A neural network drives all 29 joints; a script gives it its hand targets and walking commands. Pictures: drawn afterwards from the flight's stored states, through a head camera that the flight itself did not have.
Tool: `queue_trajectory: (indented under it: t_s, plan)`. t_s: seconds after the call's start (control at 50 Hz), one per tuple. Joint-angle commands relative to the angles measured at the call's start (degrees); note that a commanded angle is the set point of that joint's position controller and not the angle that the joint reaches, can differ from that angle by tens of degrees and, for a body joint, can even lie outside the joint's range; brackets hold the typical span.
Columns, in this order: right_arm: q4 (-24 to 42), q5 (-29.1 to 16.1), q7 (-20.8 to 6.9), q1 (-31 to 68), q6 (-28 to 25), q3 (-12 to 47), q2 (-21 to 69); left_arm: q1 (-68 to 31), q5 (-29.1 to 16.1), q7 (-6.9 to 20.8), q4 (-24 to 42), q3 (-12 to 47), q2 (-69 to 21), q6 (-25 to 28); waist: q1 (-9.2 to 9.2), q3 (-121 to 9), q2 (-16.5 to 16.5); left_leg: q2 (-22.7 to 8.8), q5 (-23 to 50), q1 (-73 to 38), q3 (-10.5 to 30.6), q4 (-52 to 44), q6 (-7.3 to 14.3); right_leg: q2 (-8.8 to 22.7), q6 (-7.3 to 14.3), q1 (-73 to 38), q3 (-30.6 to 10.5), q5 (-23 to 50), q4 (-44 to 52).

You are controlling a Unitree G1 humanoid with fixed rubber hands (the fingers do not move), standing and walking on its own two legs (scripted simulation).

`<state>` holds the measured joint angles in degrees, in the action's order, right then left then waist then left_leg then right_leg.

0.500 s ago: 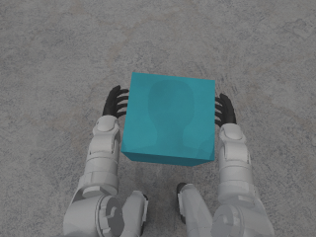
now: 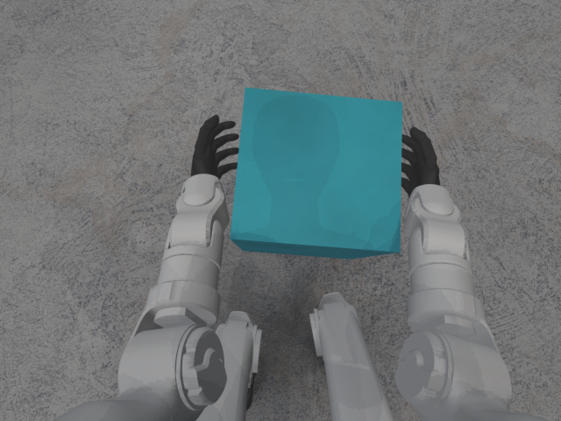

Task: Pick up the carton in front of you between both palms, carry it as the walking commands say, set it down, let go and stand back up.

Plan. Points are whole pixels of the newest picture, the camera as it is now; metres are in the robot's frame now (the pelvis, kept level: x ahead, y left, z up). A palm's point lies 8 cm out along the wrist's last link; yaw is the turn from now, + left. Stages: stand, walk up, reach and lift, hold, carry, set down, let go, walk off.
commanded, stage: set down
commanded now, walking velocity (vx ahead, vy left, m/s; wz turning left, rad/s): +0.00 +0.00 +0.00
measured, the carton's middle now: (308, 190) +0.44 -0.08 -0.17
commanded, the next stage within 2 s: none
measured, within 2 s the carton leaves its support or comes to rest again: rests again in 2.00 s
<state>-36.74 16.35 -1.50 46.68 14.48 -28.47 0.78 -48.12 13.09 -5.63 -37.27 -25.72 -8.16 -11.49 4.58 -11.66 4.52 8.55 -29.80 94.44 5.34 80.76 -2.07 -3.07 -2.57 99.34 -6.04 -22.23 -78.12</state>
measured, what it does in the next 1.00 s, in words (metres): lowers itself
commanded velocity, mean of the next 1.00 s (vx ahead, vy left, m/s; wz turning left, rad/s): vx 0.00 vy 0.00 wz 0.00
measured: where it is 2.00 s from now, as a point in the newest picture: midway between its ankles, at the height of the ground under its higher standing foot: (289, 370)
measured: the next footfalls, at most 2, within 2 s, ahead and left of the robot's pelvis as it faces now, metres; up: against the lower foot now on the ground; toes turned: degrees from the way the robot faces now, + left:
none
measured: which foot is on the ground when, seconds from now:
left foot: down 0.00-1.00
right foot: down 0.00-1.00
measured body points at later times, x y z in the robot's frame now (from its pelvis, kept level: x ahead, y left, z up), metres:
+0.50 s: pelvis -0.04 -0.01 -0.12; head +0.28 -0.07 +0.19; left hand +0.51 +0.03 -0.24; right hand +0.45 -0.27 -0.25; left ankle +0.05 +0.12 -0.56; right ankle +0.09 -0.13 -0.56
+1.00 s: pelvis -0.04 -0.01 -0.19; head +0.32 -0.06 +0.07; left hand +0.53 +0.01 -0.34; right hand +0.46 -0.29 -0.36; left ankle +0.05 +0.12 -0.56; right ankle +0.09 -0.13 -0.56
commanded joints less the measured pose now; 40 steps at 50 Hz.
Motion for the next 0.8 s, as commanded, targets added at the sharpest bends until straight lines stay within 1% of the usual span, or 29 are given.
queue_trajectory:
  t_s: [0.0, 0.02, 0.1, 0.16, 0.18, 0.2, 0.22, 0.24, 0.28, 0.32, 0.34, 0.36, 0.38, 0.4, 0.44, 0.5, 0.52, 0.54, 0.56, 0.58, 0.6, 0.62, 0.64, 0.66, 0.68, 0.7, 0.74, 0.76, 0.78]
  plan:
    - [-1.92, -6.68, -12.47, 32.08, -1.54, 28.94, 47.85, -33.24, -6.31, 10.06, -3.40, 30.44, -48.65, 1.54, 5.46, -48.67, -3.42, 3.66, 13.62, -10.93, -4.82, -4.84, -1.15, -4.50, 0.49, -37.12, 8.17, 20.65, -0.67]
    - [-2.55, -7.24, -12.00, 33.20, -1.31, 29.03, 46.59, -34.94, -6.68, 9.60, -2.73, 30.11, -47.53, 1.43, 4.70, -50.51, -2.24, 4.24, 11.54, -7.43, -5.90, -3.54, -1.48, -4.38, 0.86, -39.53, 7.05, 20.84, -1.62]
    - [-3.91, -7.79, -12.18, 36.80, -0.39, 27.89, 43.27, -38.32, -6.14, 8.09, -4.75, 27.90, -46.25, 0.37, 5.00, -50.36, -1.16, 4.81, 8.64, -7.49, -6.63, -0.96, -1.51, -4.55, 0.25, -33.26, 9.00, 15.64, -4.91]
    - [-1.05, -9.88, -12.00, 40.84, -0.41, 30.25, 43.34, -43.36, -9.33, 7.19, -2.20, 32.00, -47.46, 0.68, 7.25, -56.91, -1.37, 5.26, 10.62, -5.18, -7.53, 3.99, -1.77, -4.44, 0.02, -36.08, 8.36, 20.18, -7.81]
    - [-3.20, -10.28, -11.52, 39.60, -0.17, 29.16, 43.55, -42.40, -8.37, 7.05, -2.95, 30.48, -46.41, 0.58, 5.47, -55.41, -0.71, 5.43, 9.80, -3.57, -8.28, 4.70, -1.88, -4.52, -0.04, -34.63, 8.31, 18.68, -8.80]
    - [-2.47, -10.38, -11.69, 40.31, -0.06, 29.55, 42.62, -42.12, -7.64, 6.97, -3.28, 30.02, -44.96, 0.37, 5.35, -54.82, -1.26, 5.54, 9.52, -1.50, -8.60, 5.19, -1.93, -4.40, -0.13, -34.40, 8.19, 19.33, -9.00]
    - [-4.69, -9.66, -11.90, 41.61, 0.62, 27.77, 41.51, -41.15, -6.73, 6.63, -7.38, 27.30, -45.61, -0.49, 4.85, -50.37, -0.19, 5.78, 5.77, -0.78, -8.62, 4.65, -1.37, -4.21, -0.01, -32.00, 8.40, 14.54, -9.14]
    - [-3.58, -9.37, -12.14, 41.40, 0.65, 28.65, 40.97, -44.08, -7.56, 6.39, -4.81, 28.21, -44.61, 0.03, 6.95, -51.64, -2.52, 5.85, 7.19, -0.36, -8.50, 6.20, -1.91, -4.36, -0.23, -33.24, 8.39, 16.94, -9.57]
    - [-5.82, -8.98, -12.20, 43.66, 1.29, 26.23, 41.12, -44.81, -5.93, 6.44, -8.58, 24.55, -43.42, -0.61, 4.92, -49.96, -3.20, 6.15, 3.56, 1.17, -9.53, 7.86, -0.70, -3.94, -0.36, -29.44, 8.46, 11.38, -10.25]
    - [-5.19, -9.36, -12.73, 44.43, 1.29, 27.02, 39.87, -47.43, -6.80, 7.10, -6.92, 26.40, -43.44, -0.74, 7.34, -51.20, -3.53, 5.79, 6.74, 2.61, -8.89, 9.11, -1.23, -3.83, -0.38, -30.76, 8.75, 17.38, -12.01]
    - [-2.24, -9.85, -12.62, 47.31, 0.94, 26.93, 40.12, -48.94, -6.97, 6.97, -4.38, 26.96, -42.95, -0.36, 6.06, -53.58, -3.82, 5.84, 7.66, 2.35, -9.39, 10.35, -0.78, -4.27, -1.21, -29.67, 9.16, 18.18, -13.77]
    - [-5.41, -9.95, -12.14, 46.49, 1.05, 26.03, 39.74, -49.76, -7.52, 6.97, -7.89, 25.86, -43.43, -0.67, 6.96, -51.11, -1.94, 6.35, 4.60, 4.46, -9.82, 10.66, -1.50, -3.67, -0.23, -30.31, 8.72, 15.42, -14.13]
    - [-3.00, -10.55, -12.14, 50.43, 0.82, 26.76, 36.97, -48.57, -6.01, 6.95, -9.25, 22.74, -39.80, -0.75, 5.25, -49.60, -2.95, 6.04, 5.13, 5.14, -9.72, 11.94, -0.67, -3.55, -0.68, -27.88, 8.31, 14.53, -14.71]
    - [-5.67, -9.46, -11.96, 48.66, 1.14, 24.76, 37.71, -51.59, -6.13, 6.72, -8.39, 23.20, -40.36, -0.71, 7.06, -49.14, -2.31, 6.28, 3.04, 5.27, -9.90, 12.58, -0.80, -3.54, -0.45, -26.71, 8.51, 11.03, -13.99]
    - [-4.67, -10.18, -11.79, 52.32, 1.03, 25.60, 34.73, -55.57, -7.85, 6.24, -6.45, 23.91, -37.67, -0.37, 7.27, -49.97, -4.34, 6.04, 3.50, 5.46, -9.37, 14.41, -0.67, -2.90, -0.68, -25.06, 9.56, 12.36, -16.77]
    - [-7.69, -9.04, -12.17, 51.52, 1.09, 23.65, 34.39, -55.77, -7.03, 6.27, -10.54, 23.41, -37.87, -0.88, 8.40, -47.80, -1.53, 6.31, 3.07, 9.25, -10.48, 17.00, -1.15, -2.39, -0.11, -24.09, 8.22, 13.14, -17.86]
    - [-8.34, -9.27, -12.06, 51.89, 1.01, 23.71, 33.06, -56.78, -9.21, 6.27, -9.52, 23.93, -40.06, -0.58, 11.19, -49.39, -1.94, 6.73, 2.91, 8.25, -10.45, 18.10, -0.86, -3.13, 0.09, -24.90, 8.41, 12.18, -17.68]
    - [-7.47, -9.07, -11.98, 55.21, 0.61, 22.87, 32.07, -58.91, -8.84, 6.21, -10.83, 23.05, -38.90, -0.69, 10.35, -49.12, -2.44, 6.38, 1.92, 9.38, -9.71, 17.95, -0.92, -2.46, -0.08, -23.88, 8.87, 11.18, -19.29]
    - [-7.67, -9.76, -11.77, 56.33, 0.28, 22.73, 30.79, -57.53, -9.21, 6.28, -12.37, 23.63, -38.66, -1.06, 9.71, -47.79, -0.14, 6.85, 2.19, 9.46, -10.49, 18.98, -1.06, -2.37, -0.03, -21.92, 9.57, 11.29, -19.77]
    - [-5.90, -10.64, -11.91, 55.97, 0.18, 24.23, 31.41, -57.49, -9.43, 6.02, -12.10, 23.55, -38.62, -0.87, 10.94, -48.44, -0.05, 6.43, 3.45, 9.12, -10.07, 19.15, -1.01, -2.68, 0.32, -23.12, 8.88, 14.09, -20.41]
    - [-4.59, -12.11, -12.04, 59.11, -0.01, 25.25, 30.79, -57.80, -9.02, 5.72, -13.20, 22.50, -37.66, -0.99, 8.58, -49.83, -1.58, 6.41, 4.08, 8.55, -10.56, 20.38, -0.68, -2.28, -0.33, -23.10, 9.26, 14.21, -21.25]
    - [-5.65, -12.27, -12.18, 57.12, -0.07, 24.19, 30.05, -57.31, -9.85, 5.66, -13.04, 24.09, -37.19, -0.76, 9.99, -48.57, 0.81, 6.71, 4.09, 10.12, -10.36, 20.67, -1.11, -2.40, 0.01, -21.80, 9.81, 15.66, -23.14]
    - [-8.24, -11.78, -12.30, 59.37, 0.52, 24.41, 29.11, -57.83, -7.90, 5.77, -14.80, 21.55, -36.06, -1.11, 9.35, -47.10, -2.69, 6.45, 3.12, 10.41, -10.91, 21.97, -0.41, -2.23, -0.57, -21.85, 9.15, 13.05, -21.82]
    - [-8.77, -11.56, -12.34, 58.89, 0.58, 24.17, 28.38, -59.98, -9.46, 5.71, -13.05, 22.91, -35.11, -0.85, 10.06, -47.54, -3.94, 6.49, 2.49, 11.27, -11.26, 23.05, -0.69, -2.05, -0.81, -23.01, 9.57, 12.91, -23.10]
    - [-7.31, -12.93, -12.34, 60.70, 0.50, 25.30, 29.54, -61.89, -9.75, 5.76, -12.93, 21.78, -34.09, -0.60, 9.27, -47.30, -5.38, 6.41, 2.54, 10.76, -11.34, 23.52, -0.05, -2.22, -1.07, -22.27, 9.35, 12.49, -23.72]
    - [-9.50, -13.15, -12.71, 61.22, 0.88, 24.57, 29.85, -60.30, -8.26, 5.91, -16.07, 21.53, -33.95, -1.53, 8.07, -43.67, -1.76, 6.28, 1.03, 12.94, -11.24, 23.01, -0.10, -2.15, -0.53, -20.62, 9.08, 11.62, -24.23]
    - [-6.72, -13.55, -12.84, 63.16, 0.29, 26.08, 26.55, -61.48, -11.24, 6.12, -14.95, 23.27, -35.38, -1.49, 10.90, -46.99, -3.60, 6.54, 4.01, 8.94, -10.89, 25.87, -0.36, -1.50, -1.08, -21.54, 10.22, 14.34, -26.02]
    - [-8.40, -13.03, -12.69, 65.12, 0.14, 24.70, 26.25, -63.66, -11.33, 6.16, -14.79, 23.24, -36.12, -1.44, 9.83, -45.96, -1.38, 6.63, 2.70, 8.80, -11.06, 25.47, -0.13, -1.60, -0.41, -19.20, 10.30, 12.34, -26.15]
    - [-5.41, -13.97, -12.78, 66.24, -0.36, 25.36, 25.82, -66.29, -13.41, 6.33, -11.55, 26.05, -34.78, -0.72, 12.23, -47.96, -3.00, 6.37, 5.15, 9.91, -10.08, 27.83, -0.26, -1.06, -0.10, -19.35, 10.13, 15.26, -27.68]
